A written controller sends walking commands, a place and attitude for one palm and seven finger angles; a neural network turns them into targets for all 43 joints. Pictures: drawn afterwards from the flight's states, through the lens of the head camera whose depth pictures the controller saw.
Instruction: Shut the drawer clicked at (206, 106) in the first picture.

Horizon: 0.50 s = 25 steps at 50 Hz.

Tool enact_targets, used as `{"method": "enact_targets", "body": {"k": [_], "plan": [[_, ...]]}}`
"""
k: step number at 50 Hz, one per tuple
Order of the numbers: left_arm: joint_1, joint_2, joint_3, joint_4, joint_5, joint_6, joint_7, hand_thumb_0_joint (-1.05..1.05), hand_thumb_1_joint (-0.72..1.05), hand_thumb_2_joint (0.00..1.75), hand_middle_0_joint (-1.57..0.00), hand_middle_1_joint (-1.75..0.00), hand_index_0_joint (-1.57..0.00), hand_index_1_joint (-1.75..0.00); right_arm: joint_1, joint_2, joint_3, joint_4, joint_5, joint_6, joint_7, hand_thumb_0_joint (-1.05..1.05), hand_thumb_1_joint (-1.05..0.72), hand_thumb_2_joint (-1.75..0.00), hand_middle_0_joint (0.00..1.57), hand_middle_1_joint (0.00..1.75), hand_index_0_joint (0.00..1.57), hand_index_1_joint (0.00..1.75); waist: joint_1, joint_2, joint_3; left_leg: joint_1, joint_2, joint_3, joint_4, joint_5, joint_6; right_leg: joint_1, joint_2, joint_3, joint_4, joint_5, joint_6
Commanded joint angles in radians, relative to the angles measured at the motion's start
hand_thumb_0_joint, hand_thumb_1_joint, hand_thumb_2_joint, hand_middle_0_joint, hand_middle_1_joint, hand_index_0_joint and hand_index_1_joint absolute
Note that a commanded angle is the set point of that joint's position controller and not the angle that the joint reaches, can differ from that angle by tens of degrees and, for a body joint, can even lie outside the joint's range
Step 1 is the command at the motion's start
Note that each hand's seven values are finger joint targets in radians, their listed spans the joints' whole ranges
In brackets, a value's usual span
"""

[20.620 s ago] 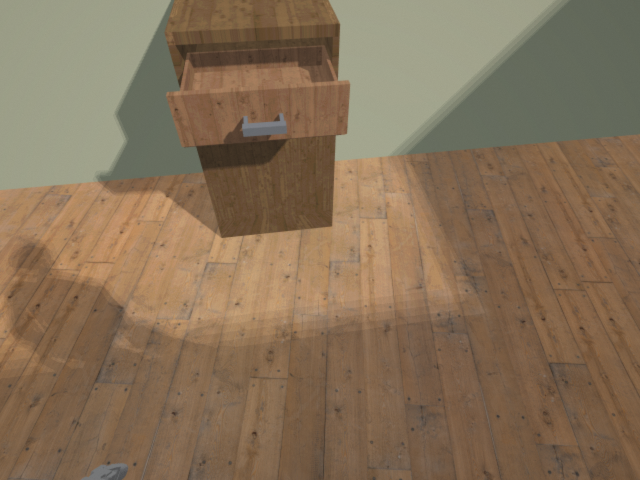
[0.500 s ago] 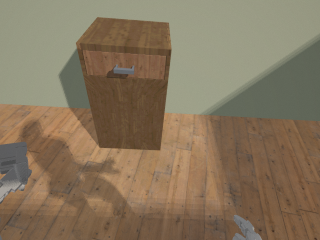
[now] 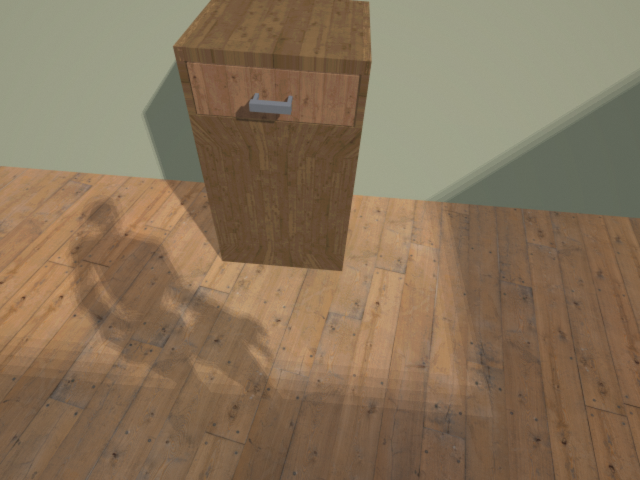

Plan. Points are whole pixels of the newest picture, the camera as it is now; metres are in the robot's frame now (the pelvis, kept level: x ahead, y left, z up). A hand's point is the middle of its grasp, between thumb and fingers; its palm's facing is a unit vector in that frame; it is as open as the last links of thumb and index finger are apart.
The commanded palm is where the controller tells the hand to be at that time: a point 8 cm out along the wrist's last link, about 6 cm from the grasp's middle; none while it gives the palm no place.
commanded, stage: let the arm hang, fingers relaxed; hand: left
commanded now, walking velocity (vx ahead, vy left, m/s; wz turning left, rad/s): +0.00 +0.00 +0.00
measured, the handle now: (271, 102) +0.98 +0.13 -0.03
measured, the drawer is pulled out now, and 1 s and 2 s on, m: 0.00 0.00 0.00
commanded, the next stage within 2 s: look to check the result in 0.82 s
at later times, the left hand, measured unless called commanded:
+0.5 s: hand out of the picture +0.01 +0.19 -0.16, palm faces +0.01 -0.97 -0.24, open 7.0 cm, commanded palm none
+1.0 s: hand out of the picture +0.09 +0.19 -0.15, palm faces -0.02 -0.97 -0.25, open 7.4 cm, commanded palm none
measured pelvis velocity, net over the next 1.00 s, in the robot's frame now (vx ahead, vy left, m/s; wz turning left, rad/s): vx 0.03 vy -0.01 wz -0.02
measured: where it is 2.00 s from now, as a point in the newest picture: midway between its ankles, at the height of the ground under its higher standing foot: outside the picture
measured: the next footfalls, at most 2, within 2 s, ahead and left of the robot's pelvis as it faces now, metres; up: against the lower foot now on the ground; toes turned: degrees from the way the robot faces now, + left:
none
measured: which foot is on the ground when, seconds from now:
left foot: down 0.00-1.00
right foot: down 0.00-1.00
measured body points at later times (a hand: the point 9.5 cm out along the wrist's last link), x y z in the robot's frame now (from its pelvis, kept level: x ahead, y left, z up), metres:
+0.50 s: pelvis +0.01 +0.00 +0.01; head +0.03 -0.01 +0.46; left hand +0.01 +0.24 -0.14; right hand +0.02 -0.24 -0.15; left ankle +0.07 +0.11 -0.73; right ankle +0.04 -0.13 -0.73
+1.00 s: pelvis +0.03 -0.01 +0.02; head +0.06 -0.02 +0.47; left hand +0.09 +0.24 -0.13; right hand +0.04 -0.26 -0.14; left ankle +0.07 +0.11 -0.73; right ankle +0.04 -0.13 -0.73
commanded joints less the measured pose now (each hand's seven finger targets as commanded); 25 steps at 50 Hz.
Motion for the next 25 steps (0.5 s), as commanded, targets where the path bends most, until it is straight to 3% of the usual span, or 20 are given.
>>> {"method": "enact_targets", "body": {"k": [1,2,4,6,8,16,24,25], "plan": [[-0.003,0.151,0.031,0.029,-0.029,-0.055,-0.017,0.00,0.90,0.90,-0.80,-0.95,-0.80,-0.95,0.045,-0.124,-0.029,0.012,0.000,-0.016,-0.010,0.00,-0.90,-0.90,0.20,0.30,0.20,0.30,0.037,0.219,-0.013,0.075,0.086,-0.125,-0.245,-0.166,0.028,-0.037,-0.051,0.081,-0.227,-0.151,-0.060],[0.027,0.150,0.030,0.064,-0.029,-0.055,-0.017,0.00,0.90,0.90,-0.76,-0.91,-0.76,-0.91,0.037,-0.126,-0.030,0.022,0.002,-0.018,-0.013,0.00,-0.90,-0.90,0.20,0.30,0.20,0.30,0.053,0.248,-0.029,0.047,0.101,-0.147,-0.285,-0.208,0.035,0.023,-0.039,0.060,-0.207,-0.095,-0.058],[0.056,0.152,0.027,0.120,-0.028,-0.060,-0.018,0.00,0.90,0.90,-0.68,-0.82,-0.68,-0.82,0.037,-0.144,-0.037,0.044,0.009,-0.020,-0.019,0.00,-0.90,-0.90,0.20,0.30,0.20,0.30,0.066,0.178,-0.044,0.041,0.109,-0.153,-0.296,-0.195,0.041,0.078,-0.038,0.048,-0.208,-0.032,-0.059],[0.057,0.143,0.022,0.166,-0.029,-0.065,-0.016,0.00,0.90,0.90,-0.60,-0.73,-0.60,-0.73,0.066,-0.128,-0.037,0.077,0.013,-0.021,-0.021,0.00,-0.90,-0.90,0.20,0.30,0.20,0.30,0.057,0.085,-0.044,0.080,0.093,-0.119,-0.267,-0.135,0.036,0.069,-0.058,0.062,-0.245,-0.023,-0.064],[0.055,0.139,0.016,0.201,-0.031,-0.068,-0.013,0.00,0.90,0.90,-0.52,-0.65,-0.52,-0.65,0.095,-0.120,-0.036,0.112,0.016,-0.019,-0.024,0.00,-0.90,-0.90,0.20,0.30,0.20,0.30,0.046,0.044,-0.022,0.124,0.088,-0.098,-0.250,-0.091,0.033,0.026,-0.070,0.068,-0.272,-0.047,-0.067],[0.054,0.144,0.016,0.278,-0.031,-0.066,-0.004,0.00,0.90,0.90,-0.20,-0.30,-0.20,-0.30,0.119,-0.109,-0.040,0.183,0.015,-0.012,-0.025,0.00,-0.90,-0.90,0.20,0.30,0.20,0.30,0.040,0.012,0.032,0.145,0.080,-0.079,-0.246,-0.080,0.031,-0.012,-0.078,0.077,-0.306,-0.119,-0.069],[0.024,0.143,0.022,0.289,-0.028,-0.067,-0.002,0.00,0.90,0.90,-0.20,-0.30,-0.20,-0.30,0.089,-0.114,-0.042,0.199,0.013,-0.018,-0.025,0.00,-0.90,-0.90,0.20,0.30,0.20,0.30,0.050,0.049,0.049,0.126,0.088,-0.090,-0.272,-0.088,0.031,0.007,-0.071,0.078,-0.292,-0.093,-0.067],[0.013,0.142,0.025,0.288,-0.027,-0.067,-0.003,0.00,0.90,0.90,-0.20,-0.30,-0.20,-0.30,0.084,-0.108,-0.041,0.198,0.011,-0.019,-0.024,0.00,-0.90,-0.90,0.20,0.30,0.20,0.30,0.049,0.031,0.056,0.120,0.086,-0.085,-0.273,-0.088,0.029,0.009,-0.074,0.075,-0.295,-0.095,-0.065]]}}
